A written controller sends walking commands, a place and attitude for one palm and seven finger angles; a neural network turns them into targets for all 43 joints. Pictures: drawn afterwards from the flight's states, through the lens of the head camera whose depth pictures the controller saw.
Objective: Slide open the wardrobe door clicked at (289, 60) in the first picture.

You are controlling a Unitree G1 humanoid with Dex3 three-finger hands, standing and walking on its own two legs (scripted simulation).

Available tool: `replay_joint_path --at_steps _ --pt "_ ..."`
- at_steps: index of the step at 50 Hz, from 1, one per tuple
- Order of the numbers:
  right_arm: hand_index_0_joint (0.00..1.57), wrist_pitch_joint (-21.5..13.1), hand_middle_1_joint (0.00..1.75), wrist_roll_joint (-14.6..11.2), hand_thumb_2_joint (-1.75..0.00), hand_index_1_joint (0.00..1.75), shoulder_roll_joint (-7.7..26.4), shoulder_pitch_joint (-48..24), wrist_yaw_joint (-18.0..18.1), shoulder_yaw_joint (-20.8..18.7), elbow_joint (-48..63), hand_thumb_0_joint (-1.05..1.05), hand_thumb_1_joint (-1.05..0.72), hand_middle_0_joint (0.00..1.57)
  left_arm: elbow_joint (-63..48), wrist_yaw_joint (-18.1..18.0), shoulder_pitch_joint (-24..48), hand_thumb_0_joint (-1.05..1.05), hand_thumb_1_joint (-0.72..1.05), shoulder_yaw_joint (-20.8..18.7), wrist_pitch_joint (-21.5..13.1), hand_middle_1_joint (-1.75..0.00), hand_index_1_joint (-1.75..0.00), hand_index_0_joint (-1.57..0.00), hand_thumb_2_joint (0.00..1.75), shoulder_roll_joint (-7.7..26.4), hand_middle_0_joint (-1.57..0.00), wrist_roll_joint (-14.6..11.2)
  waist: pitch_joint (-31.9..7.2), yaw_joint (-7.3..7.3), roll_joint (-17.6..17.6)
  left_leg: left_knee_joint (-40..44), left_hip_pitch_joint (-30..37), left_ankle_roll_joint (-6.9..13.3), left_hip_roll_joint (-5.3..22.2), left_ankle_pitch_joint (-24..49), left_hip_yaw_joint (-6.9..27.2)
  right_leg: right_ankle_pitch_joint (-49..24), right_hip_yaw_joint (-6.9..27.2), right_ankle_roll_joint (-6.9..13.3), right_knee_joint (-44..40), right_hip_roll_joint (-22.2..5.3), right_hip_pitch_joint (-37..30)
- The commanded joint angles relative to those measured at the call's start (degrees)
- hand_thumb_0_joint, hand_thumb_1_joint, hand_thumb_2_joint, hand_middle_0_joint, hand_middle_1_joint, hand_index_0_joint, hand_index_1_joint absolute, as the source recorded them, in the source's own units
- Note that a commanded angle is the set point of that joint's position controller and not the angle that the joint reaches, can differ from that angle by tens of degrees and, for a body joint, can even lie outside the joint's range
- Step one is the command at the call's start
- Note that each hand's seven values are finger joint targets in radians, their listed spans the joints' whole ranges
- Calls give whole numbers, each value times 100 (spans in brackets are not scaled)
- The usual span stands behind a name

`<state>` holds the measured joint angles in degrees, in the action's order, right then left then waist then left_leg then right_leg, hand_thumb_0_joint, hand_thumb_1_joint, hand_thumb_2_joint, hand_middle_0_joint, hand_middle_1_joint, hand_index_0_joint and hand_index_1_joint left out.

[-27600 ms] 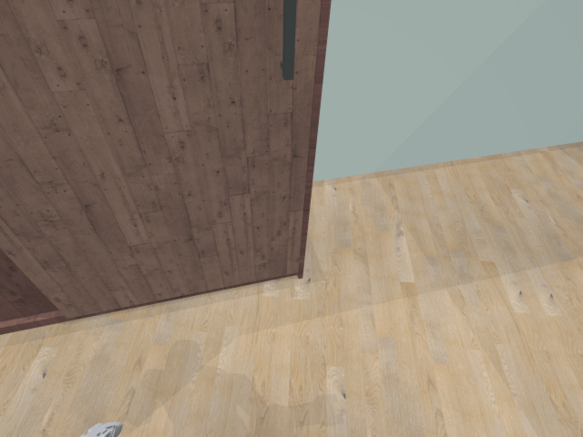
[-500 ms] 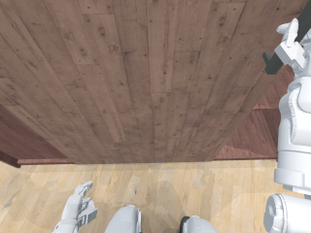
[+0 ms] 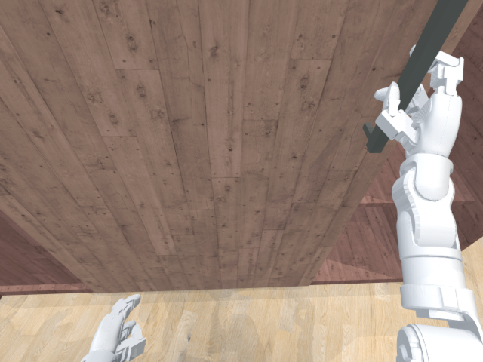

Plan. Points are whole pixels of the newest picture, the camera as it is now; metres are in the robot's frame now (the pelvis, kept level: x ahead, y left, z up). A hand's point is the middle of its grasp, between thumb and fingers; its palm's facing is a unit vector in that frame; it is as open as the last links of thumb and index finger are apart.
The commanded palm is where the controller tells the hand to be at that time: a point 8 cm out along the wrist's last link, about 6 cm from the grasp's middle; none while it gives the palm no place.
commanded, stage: stop walking and hold the door there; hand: right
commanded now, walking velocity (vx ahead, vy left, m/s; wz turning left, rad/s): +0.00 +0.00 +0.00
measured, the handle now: (404, 72) +0.45 -0.21 +0.25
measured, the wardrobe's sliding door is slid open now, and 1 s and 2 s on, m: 0.44 0.44 0.44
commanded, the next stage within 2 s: loosen the grip on the handle in 0.88 s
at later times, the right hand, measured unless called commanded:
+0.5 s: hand (386, 113) +0.40 -0.18 +0.22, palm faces +0.27 +0.96 -0.04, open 7.4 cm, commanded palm +0.37 -0.20 +0.19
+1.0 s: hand (388, 113) +0.40 -0.19 +0.22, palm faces +0.24 +0.97 -0.06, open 7.5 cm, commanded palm +0.36 -0.23 +0.21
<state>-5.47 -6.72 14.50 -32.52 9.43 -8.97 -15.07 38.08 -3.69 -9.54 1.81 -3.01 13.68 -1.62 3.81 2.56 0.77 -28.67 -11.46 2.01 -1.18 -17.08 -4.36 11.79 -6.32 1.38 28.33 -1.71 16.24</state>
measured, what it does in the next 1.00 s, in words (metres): stands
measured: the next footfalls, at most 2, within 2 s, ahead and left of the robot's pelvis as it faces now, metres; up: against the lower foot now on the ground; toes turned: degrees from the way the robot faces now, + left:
none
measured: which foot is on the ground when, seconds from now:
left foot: down 0.00-1.00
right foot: down 0.00-1.00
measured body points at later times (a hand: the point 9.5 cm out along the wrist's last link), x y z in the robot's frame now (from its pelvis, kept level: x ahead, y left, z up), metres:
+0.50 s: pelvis +0.02 -0.01 +0.00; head +0.02 +0.01 +0.45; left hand +0.18 +0.22 -0.11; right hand +0.38 -0.23 +0.23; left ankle -0.02 +0.09 -0.74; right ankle +0.04 -0.11 -0.74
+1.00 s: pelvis +0.02 -0.02 +0.00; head +0.03 -0.01 +0.45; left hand +0.19 +0.19 -0.11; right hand +0.38 -0.24 +0.23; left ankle -0.02 +0.09 -0.74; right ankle +0.04 -0.11 -0.74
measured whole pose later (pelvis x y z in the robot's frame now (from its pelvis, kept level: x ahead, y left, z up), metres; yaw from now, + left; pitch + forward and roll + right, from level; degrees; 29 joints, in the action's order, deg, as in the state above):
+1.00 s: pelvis +0.02 -0.02 +0.00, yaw +0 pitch +1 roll +1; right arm -5.4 -4.5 11.9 -28.7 9.0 -6.3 -12.9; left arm 38.6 -3.6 -10.2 2.2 -0.4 12.2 -1.1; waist 0.0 3.6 2.4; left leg -25.3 -10.2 0.5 0.0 -16.3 -3.6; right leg 12.5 -7.1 3.0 27.0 -0.5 15.7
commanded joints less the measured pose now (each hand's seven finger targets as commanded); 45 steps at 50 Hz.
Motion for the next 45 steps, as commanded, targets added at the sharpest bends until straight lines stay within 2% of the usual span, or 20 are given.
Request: replay_joint_path --at_steps 1,4,5,8,9,10,12,13,14,16,18,20,21,25,28,31,34,35,39,45 --pt "45 -323 140 255 -90 140 194 -1527 -436 844 1304 0 -90 45 -817 -78 368 0 90 -195 -209 -30 -30 -20 90 562 -20 -72 -2054 -309 -1 494 374 -63 787 1978 765 -1896 872 67 -139 -1034 -1271" --pt "45 -269 140 231 -90 140 179 -1327 -425 871 1249 0 -90 45 -806 -104 326 0 90 -187 -141 -30 -30 -20 90 534 -20 -89 -2071 -312 -224 519 428 -18 1032 2593 932 -1680 728 -13 -27 -854 -1170" --pt "45 -261 140 217 -90 140 177 -1313 -412 926 1355 0 -90 45 -792 -123 348 0 90 -194 -126 -30 -30 -20 90 562 -20 -100 -2052 -338 -68 480 451 -33 1017 2649 882 -1785 725 -1 -83 -848 -1200" --pt "45 -235 140 242 -90 140 417 -999 -373 622 1154 0 -90 45 -810 -129 354 0 90 -181 -43 -30 -30 -20 90 561 -20 -81 -1982 -272 -70 497 369 -90 988 2740 859 -1999 732 41 -37 -892 -1177" --pt "45 -236 140 246 -90 140 314 -976 -384 736 1172 0 -90 45 -800 -130 337 0 90 -168 -12 -30 -30 -20 90 552 -20 -78 -1944 -281 -118 504 366 -85 981 2602 839 -1894 767 32 -78 -874 -1113" --pt "45 -238 140 236 -90 140 377 -963 -367 712 1257 0 -90 45 -786 -146 352 0 90 -186 5 -30 -30 -20 90 588 -20 -81 -1917 -299 -6 505 371 -96 980 2606 808 -1934 739 44 -129 -878 -1161" --pt "45 -246 140 248 -90 140 384 -834 -371 655 1154 0 -90 45 -811 -143 350 0 90 -174 43 -30 -30 -20 90 567 -20 -77 -1869 -267 -90 520 303 -105 937 2508 809 -1948 766 51 -129 -890 -1130" --pt "45 -250 140 244 -90 140 222 -849 -392 822 1217 0 -90 45 -821 -141 349 0 90 -156 60 -30 -30 -20 90 540 -20 -69 -1854 -282 -118 516 317 -109 937 2507 796 -1954 771 56 -136 -891 -1111" --pt "45 -246 140 247 -90 140 370 -796 -374 666 1153 0 -90 45 -803 -150 339 0 90 -166 72 -30 -30 -20 90 554 -20 -70 -1831 -267 -197 548 278 -117 928 2490 814 -1935 776 65 -141 -893 -1118" --pt "45 -246 140 251 -90 140 431 -706 -355 611 1139 0 -90 45 -798 -158 327 0 90 -169 102 -30 -30 -20 90 579 -20 -69 -1820 -266 -86 520 291 -113 914 2463 767 -2006 780 65 -181 -898 -1119" --pt "45 -255 140 251 -90 140 207 -684 -390 821 1149 0 -90 45 -810 -152 351 0 90 -162 117 -30 -30 -20 90 549 -20 -64 -1761 -270 -74 548 196 -121 874 2296 767 -1958 787 69 -211 -901 -1153" --pt "45 -269 140 250 -90 140 289 -717 -382 813 1255 0 -90 45 -787 -163 332 0 90 -182 124 -30 -30 -20 90 596 -20 -67 -1778 -295 8 528 208 -122 849 2212 730 -2026 818 81 -261 -926 -1196" --pt "45 -282 140 257 -90 140 120 -743 -394 934 1306 0 -90 45 -833 -151 338 0 90 -155 122 -30 -30 -20 90 552 -20 -59 -1810 -280 -12 489 213 -129 811 2167 693 -2111 849 93 -281 -950 -1208" --pt "45 -303 140 266 -90 140 118 -817 -394 999 1435 0 -90 45 -811 -162 342 0 90 -182 123 -30 -30 -20 90 588 -20 -56 -1858 -296 64 485 182 -125 772 2046 675 -2159 859 93 -328 -962 -1322" --pt "45 -312 140 275 -90 140 -216 -833 -420 1275 1431 0 -90 45 -853 -155 376 0 90 -152 102 -30 -30 -20 90 521 -20 -35 -1860 -288 116 459 94 -141 692 1787 622 -2164 911 114 -389 -1017 -1341" --pt "45 -326 140 298 -90 140 44 -932 -379 1056 1493 0 -90 45 -817 -160 343 0 90 -174 95 -30 -30 -20 90 580 -20 -28 -1905 -274 118 477 138 -121 717 1789 629 -2185 924 94 -403 -1010 -1336" --pt "45 -339 140 290 -90 140 -316 -976 -421 1390 1513 0 -90 45 -828 -153 374 0 90 -158 81 -30 -30 -20 90 518 -20 -17 -1934 -291 90 478 91 -135 698 1728 598 -2177 906 91 -400 -1009 -1396" --pt "45 -330 140 291 -90 140 -90 -967 -392 1217 1494 0 -90 45 -795 -158 353 0 90 -189 72 -30 -30 -20 90 583 -20 -28 -1940 -292 111 471 113 -126 694 1752 599 -2256 921 84 -407 -1009 -1445" --pt "45 -346 140 301 -90 140 -487 -1149 -435 1587 1541 0 -90 45 -807 -135 382 0 90 -161 52 -30 -30 -20 90 523 -20 -13 -1970 -299 162 431 -1 -140 646 1554 552 -2323 942 68 -432 -1037 -1517" --pt "45 -355 140 313 -90 140 -422 -1255 -404 1569 1561 0 -90 45 -769 -138 389 0 90 -186 29 -30 -30 -20 90 559 -20 -6 -1993 -300 116 466 39 -128 675 1510 552 -2190 951 58 -443 -1016 -1496"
